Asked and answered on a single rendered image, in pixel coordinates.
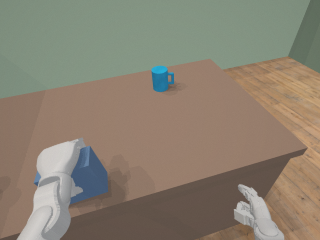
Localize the right robot forearm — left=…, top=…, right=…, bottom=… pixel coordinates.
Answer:
left=253, top=218, right=285, bottom=240

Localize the sponge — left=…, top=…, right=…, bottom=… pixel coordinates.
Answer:
left=34, top=146, right=108, bottom=204

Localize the robot left hand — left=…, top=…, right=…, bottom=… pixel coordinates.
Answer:
left=36, top=137, right=86, bottom=197

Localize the robot right hand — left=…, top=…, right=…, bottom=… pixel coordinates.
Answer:
left=234, top=184, right=272, bottom=229

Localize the table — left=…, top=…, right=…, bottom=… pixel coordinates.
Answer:
left=0, top=59, right=308, bottom=240

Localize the left robot forearm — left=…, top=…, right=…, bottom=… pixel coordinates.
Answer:
left=17, top=172, right=72, bottom=240

